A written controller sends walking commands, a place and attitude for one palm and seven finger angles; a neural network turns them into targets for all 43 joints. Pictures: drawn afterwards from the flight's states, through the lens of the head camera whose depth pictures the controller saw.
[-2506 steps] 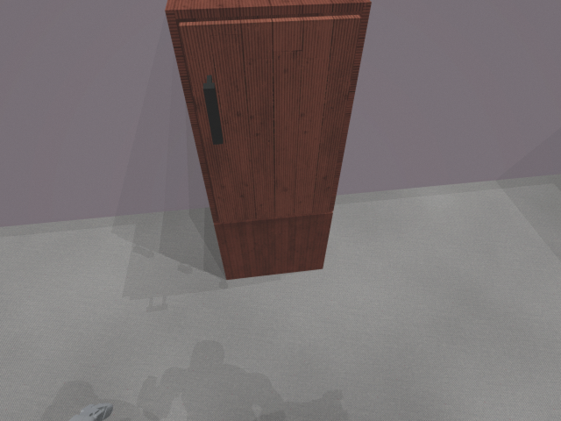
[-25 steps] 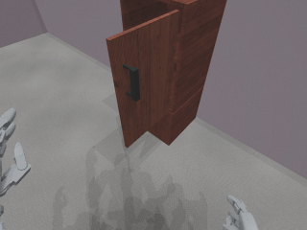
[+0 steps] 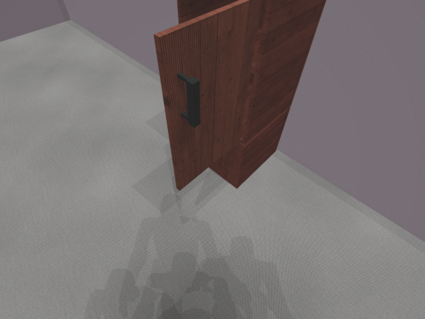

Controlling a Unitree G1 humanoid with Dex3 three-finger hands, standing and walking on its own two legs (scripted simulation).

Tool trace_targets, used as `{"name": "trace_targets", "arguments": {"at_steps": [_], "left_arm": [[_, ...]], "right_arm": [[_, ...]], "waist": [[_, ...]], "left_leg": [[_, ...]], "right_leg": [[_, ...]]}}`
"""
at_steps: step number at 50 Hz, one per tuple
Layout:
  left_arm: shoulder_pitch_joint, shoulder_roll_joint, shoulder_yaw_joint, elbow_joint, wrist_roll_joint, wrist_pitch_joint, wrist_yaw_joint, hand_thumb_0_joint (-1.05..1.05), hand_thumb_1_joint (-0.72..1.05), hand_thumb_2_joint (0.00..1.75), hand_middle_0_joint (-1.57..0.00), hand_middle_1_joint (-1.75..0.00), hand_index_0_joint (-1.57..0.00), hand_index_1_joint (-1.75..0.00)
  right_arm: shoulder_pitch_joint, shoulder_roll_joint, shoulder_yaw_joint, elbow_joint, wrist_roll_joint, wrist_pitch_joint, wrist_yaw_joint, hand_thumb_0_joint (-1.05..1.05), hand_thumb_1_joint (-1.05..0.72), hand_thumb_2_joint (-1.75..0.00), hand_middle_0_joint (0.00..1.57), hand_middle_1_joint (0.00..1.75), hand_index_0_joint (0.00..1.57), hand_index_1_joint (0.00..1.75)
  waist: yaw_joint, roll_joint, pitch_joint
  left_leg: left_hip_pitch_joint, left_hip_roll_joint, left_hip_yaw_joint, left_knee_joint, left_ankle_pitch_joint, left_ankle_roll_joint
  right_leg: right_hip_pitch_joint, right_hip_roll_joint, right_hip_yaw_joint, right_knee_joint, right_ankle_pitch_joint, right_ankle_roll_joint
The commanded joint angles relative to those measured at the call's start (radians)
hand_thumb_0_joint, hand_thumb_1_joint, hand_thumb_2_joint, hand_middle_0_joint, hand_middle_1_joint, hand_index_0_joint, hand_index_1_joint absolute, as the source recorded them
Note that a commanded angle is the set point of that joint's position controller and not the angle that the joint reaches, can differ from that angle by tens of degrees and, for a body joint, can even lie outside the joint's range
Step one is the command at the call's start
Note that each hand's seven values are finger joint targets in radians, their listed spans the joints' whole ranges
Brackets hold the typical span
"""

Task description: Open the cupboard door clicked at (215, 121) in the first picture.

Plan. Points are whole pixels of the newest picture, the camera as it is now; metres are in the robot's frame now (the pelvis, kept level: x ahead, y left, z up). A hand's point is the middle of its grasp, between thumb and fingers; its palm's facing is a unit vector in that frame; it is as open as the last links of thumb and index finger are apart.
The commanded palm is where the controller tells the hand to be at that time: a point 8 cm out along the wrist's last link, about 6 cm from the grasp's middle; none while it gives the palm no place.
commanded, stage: let the arm hang, fingers relaxed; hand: left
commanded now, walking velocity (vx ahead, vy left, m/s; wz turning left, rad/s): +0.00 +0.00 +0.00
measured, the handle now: (188, 100) +0.61 +0.11 +0.05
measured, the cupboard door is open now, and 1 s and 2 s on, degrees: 89 89 89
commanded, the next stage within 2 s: look to check the result in 0.58 s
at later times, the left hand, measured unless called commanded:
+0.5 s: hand out of the picture +0.09 +0.20 -0.16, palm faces -0.01 -0.96 -0.26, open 7.4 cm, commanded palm none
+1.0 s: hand out of the picture +0.08 +0.21 -0.16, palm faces -0.01 -0.95 -0.31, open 7.4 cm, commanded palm none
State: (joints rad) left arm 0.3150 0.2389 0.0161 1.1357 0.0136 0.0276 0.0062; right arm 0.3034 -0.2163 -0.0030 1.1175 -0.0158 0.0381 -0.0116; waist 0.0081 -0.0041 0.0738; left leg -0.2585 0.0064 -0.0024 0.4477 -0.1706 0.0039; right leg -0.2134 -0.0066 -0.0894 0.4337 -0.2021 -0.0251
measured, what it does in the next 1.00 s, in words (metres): stands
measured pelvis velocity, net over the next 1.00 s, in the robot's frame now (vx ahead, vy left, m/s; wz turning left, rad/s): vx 0.04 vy -0.02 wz -0.01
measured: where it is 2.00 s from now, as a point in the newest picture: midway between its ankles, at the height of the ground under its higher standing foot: outside the picture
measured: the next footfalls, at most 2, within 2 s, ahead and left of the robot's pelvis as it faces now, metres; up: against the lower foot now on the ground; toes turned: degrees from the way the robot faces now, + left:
none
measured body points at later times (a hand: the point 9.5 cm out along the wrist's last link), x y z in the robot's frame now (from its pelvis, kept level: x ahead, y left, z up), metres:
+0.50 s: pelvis +0.02 -0.01 +0.00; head +0.02 -0.02 +0.45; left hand +0.09 +0.25 -0.14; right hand +0.06 -0.26 -0.15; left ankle +0.04 +0.12 -0.74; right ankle +0.02 -0.11 -0.74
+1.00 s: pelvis +0.04 -0.02 +0.01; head +0.06 -0.03 +0.46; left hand +0.08 +0.26 -0.13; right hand +0.07 -0.28 -0.15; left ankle +0.04 +0.12 -0.74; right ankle +0.02 -0.11 -0.74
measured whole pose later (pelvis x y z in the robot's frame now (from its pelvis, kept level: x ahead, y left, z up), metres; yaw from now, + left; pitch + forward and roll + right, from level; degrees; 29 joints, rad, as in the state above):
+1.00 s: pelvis +0.04 -0.02 +0.01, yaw -1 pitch -1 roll +0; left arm 0.17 0.26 0.02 1.15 0.01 -0.01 0.02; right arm 0.16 -0.26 -0.01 1.14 -0.01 0.02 -0.01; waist 0.00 0.03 0.07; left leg -0.13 0.03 0.01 0.33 -0.17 -0.02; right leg -0.10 0.02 -0.08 0.34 -0.21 -0.04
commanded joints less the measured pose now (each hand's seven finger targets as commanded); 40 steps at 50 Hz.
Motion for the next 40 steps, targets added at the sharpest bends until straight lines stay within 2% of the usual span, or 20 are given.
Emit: {"name": "trace_targets", "arguments": {"at_steps": [1,10,15,17,22,26,28,32,40], "left_arm": [[-0.028,0.142,0.025,-0.036,-0.002,-0.032,0.009,0.0,0.9,0.9,-0.2,-0.3,-0.2,-0.3],[-0.064,0.156,0.028,-0.029,-0.002,-0.037,0.016,0.0,0.9,0.9,-0.2,-0.3,-0.2,-0.3],[-0.094,0.159,0.028,-0.036,-0.002,-0.043,0.017,0.0,0.9,0.9,-0.2,-0.3,-0.2,-0.3],[-0.11,0.163,0.03,-0.041,-0.002,-0.045,0.017,0.0,0.9,0.9,-0.2,-0.3,-0.2,-0.3],[-0.138,0.164,0.03,-0.047,-0.002,-0.046,0.016,0.0,0.9,0.9,-0.2,-0.3,-0.2,-0.3],[-0.154,0.174,0.034,-0.05,-0.002,-0.051,0.015,0.0,0.9,0.9,-0.2,-0.3,-0.2,-0.3],[-0.156,0.177,0.033,-0.049,-0.003,-0.053,0.015,0.0,0.9,0.9,-0.2,-0.3,-0.2,-0.3],[-0.162,0.179,0.034,-0.047,-0.004,-0.055,0.015,0.0,0.9,0.9,-0.2,-0.3,-0.2,-0.3],[-0.162,0.193,0.032,-0.036,-0.006,-0.056,0.016,0.0,0.9,0.9,-0.2,-0.3,-0.2,-0.3]], "right_arm": [[0.002,-0.143,-0.036,-0.048,-0.004,-0.031,-0.012,0.0,-0.9,-0.9,0.2,0.3,0.2,0.3],[-0.021,-0.137,-0.036,-0.027,-0.003,-0.037,-0.01,0.0,-0.9,-0.9,0.2,0.3,0.2,0.3],[-0.061,-0.141,-0.034,-0.025,-0.005,-0.041,-0.008,0.0,-0.9,-0.9,0.2,0.3,0.2,0.3],[-0.071,-0.143,-0.033,-0.024,-0.006,-0.043,-0.008,0.0,-0.9,-0.9,0.2,0.3,0.2,0.3],[-0.1,-0.15,-0.031,-0.025,-0.008,-0.045,-0.008,0.0,-0.9,-0.9,0.2,0.3,0.2,0.3],[-0.113,-0.162,-0.031,-0.028,-0.006,-0.049,-0.008,0.0,-0.9,-0.9,0.2,0.3,0.2,0.3],[-0.12,-0.168,-0.031,-0.029,-0.006,-0.05,-0.009,0.0,-0.9,-0.9,0.2,0.3,0.2,0.3],[-0.127,-0.179,-0.031,-0.027,-0.005,-0.05,-0.011,0.0,-0.9,-0.9,0.2,0.3,0.2,0.3],[-0.13,-0.194,-0.032,-0.026,-0.003,-0.045,-0.013,0.0,-0.9,-0.9,0.2,0.3,0.2,0.3]], "waist": [[-0.01,0.021,-0.014],[-0.01,-0.023,-0.009],[-0.008,-0.019,-0.01],[-0.008,0.005,-0.017],[-0.005,0.021,-0.021],[-0.005,0.016,-0.047],[-0.005,0.034,-0.059],[-0.008,0.025,-0.068],[-0.011,0.002,-0.063]], "left_leg": [[-0.001,0.087,-0.095,-0.124,-0.148,0.037],[0.033,0.085,-0.08,-0.115,-0.044,0.037],[0.05,0.086,-0.075,-0.114,0.023,0.032],[0.053,0.087,-0.078,-0.121,0.043,0.029],[0.057,0.092,-0.081,-0.139,0.054,0.023],[0.076,0.096,-0.08,-0.143,0.09,0.021],[0.092,0.096,-0.075,-0.142,0.106,0.019],[0.109,0.1,-0.07,-0.14,0.127,0.016],[0.132,0.104,-0.065,-0.14,0.129,0.015]], "right_leg": [[-0.029,-0.103,0.129,-0.134,-0.17,-0.042],[-0.022,-0.11,0.129,-0.135,-0.125,-0.039],[-0.002,-0.115,0.13,-0.14,-0.064,-0.033],[0.015,-0.117,0.131,-0.139,-0.038,-0.032],[0.04,-0.115,0.128,-0.14,-0.004,-0.029],[0.072,-0.118,0.125,-0.142,0.045,-0.027],[0.079,-0.122,0.128,-0.147,0.072,-0.028],[0.092,-0.122,0.127,-0.15,0.118,-0.029],[0.091,-0.122,0.126,-0.165,0.129,-0.028]]}}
